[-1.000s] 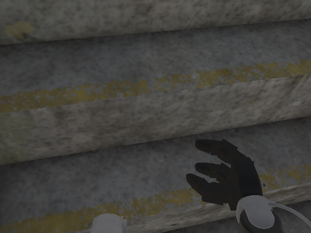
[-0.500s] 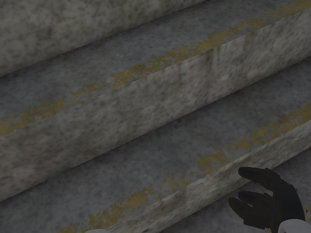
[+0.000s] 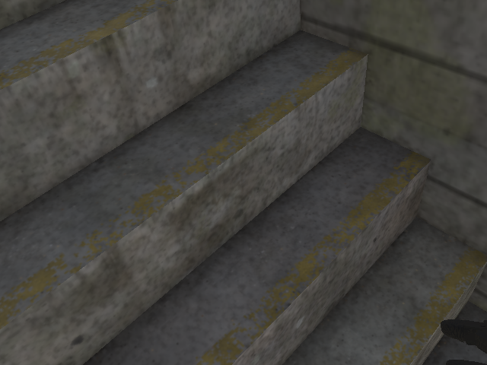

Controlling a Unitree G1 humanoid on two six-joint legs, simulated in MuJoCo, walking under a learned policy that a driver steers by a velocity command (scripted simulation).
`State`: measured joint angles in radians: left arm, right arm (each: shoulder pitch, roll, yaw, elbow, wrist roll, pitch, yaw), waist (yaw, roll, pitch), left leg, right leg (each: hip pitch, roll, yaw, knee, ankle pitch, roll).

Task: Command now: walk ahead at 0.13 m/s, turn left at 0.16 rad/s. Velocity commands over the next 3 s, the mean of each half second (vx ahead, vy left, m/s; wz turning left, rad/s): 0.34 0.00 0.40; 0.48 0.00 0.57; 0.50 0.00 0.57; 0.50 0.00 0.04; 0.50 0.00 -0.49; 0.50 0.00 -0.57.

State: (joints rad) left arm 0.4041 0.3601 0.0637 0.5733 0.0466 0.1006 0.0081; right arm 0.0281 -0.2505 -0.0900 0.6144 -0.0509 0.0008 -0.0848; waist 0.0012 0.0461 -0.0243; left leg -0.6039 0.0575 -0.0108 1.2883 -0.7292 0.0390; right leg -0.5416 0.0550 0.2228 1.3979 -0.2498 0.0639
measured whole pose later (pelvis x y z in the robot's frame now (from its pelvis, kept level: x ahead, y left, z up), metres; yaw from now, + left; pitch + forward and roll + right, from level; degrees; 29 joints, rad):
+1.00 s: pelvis -0.11 -0.32 -0.41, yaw +32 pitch +2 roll -2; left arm 0.12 0.19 0.02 0.60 0.08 -0.05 0.07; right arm 0.16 -0.19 -0.03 0.53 -0.01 0.03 -0.02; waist -0.02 -0.04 -0.11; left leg -0.24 0.08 0.06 0.81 -0.65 0.07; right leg -0.66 -0.17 -0.21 1.02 -0.58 -0.03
